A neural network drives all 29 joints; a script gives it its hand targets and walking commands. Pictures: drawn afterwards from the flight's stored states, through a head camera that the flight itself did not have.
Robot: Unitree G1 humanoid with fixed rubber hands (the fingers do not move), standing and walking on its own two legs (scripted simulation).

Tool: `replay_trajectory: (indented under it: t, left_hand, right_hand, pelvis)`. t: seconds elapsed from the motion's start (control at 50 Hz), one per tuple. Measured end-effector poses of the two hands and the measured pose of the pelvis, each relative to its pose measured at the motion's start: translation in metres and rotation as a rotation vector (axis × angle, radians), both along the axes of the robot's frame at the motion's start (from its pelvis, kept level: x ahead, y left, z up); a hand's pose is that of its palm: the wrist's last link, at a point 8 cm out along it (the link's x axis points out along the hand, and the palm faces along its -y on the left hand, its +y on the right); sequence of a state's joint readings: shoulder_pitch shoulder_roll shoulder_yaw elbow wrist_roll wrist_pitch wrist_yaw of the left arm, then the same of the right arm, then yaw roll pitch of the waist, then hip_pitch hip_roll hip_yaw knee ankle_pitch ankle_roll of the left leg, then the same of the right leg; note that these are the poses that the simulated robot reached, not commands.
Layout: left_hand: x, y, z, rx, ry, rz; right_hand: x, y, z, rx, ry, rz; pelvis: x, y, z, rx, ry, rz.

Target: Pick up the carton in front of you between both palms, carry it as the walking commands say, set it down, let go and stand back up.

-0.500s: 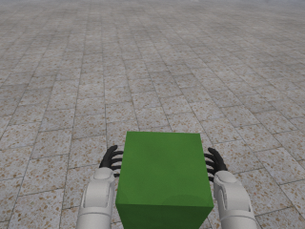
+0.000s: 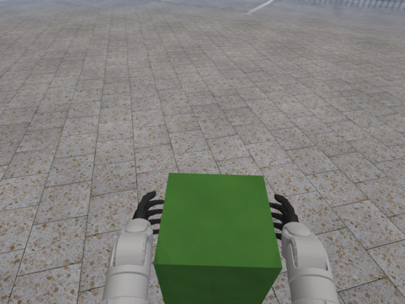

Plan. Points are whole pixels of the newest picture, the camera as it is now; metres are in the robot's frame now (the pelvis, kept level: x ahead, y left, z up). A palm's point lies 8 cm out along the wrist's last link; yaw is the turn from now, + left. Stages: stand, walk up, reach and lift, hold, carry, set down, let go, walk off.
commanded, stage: set down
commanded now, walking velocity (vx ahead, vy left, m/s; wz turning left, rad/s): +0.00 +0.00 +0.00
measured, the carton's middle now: (213, 244) +0.30 +0.00 -0.04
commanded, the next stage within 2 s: none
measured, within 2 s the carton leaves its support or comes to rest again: neither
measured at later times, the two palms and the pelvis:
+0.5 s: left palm (149, 246) +0.34 +0.16 -0.12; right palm (263, 244) +0.35 -0.14 -0.12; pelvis -0.02 -0.02 -0.05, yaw +1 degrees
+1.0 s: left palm (153, 255) +0.39 +0.18 -0.26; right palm (248, 251) +0.41 -0.12 -0.25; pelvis -0.05 -0.01 -0.18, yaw -1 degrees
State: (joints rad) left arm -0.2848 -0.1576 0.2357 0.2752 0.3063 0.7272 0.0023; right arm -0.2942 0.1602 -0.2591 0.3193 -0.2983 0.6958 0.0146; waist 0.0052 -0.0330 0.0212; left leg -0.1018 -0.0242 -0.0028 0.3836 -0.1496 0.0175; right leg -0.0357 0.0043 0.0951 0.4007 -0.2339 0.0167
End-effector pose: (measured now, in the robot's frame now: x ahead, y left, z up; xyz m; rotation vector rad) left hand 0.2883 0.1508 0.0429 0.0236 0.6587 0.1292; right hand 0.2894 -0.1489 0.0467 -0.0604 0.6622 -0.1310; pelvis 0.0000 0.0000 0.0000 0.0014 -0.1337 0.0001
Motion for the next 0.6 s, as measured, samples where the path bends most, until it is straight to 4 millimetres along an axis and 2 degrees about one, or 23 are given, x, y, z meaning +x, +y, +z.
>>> replay_trajectory:
  t: [0.14, 0.26, 0.34, 0.42, 0.52, 0.6]
  left_hand:
    - [0.016, 0.000, -0.010, -0.029, 0.021, 0.029]
    - [0.035, 0.004, -0.039, -0.038, 0.043, 0.046]
    - [0.043, 0.008, -0.074, -0.017, 0.051, 0.044]
    - [0.046, 0.010, -0.119, -0.003, 0.052, 0.041]
    - [0.051, 0.012, -0.174, -0.012, 0.033, 0.051]
    - [0.061, 0.014, -0.202, -0.022, -0.002, 0.056]
  right_hand:
    - [0.018, 0.001, -0.010, 0.019, 0.021, -0.011]
    - [0.040, 0.005, -0.037, 0.016, 0.044, -0.001]
    - [0.053, 0.008, -0.072, 0.000, 0.052, 0.023]
    - [0.058, 0.011, -0.117, 0.002, 0.052, 0.030]
    - [0.063, 0.013, -0.173, 0.019, 0.035, 0.019]
    - [0.071, 0.014, -0.201, 0.044, 0.000, 0.000]
  pelvis:
    - [0.003, -0.003, -0.002, 0.004, 0.020, -0.004]
    - [0.000, -0.009, -0.009, 0.003, 0.095, 0.005]
    - [-0.005, -0.013, -0.017, -0.003, 0.202, 0.016]
    - [-0.011, -0.017, -0.028, -0.012, 0.332, 0.025]
    - [-0.019, -0.019, -0.052, -0.020, 0.507, 0.018]
    - [-0.024, -0.019, -0.075, -0.023, 0.628, 0.009]
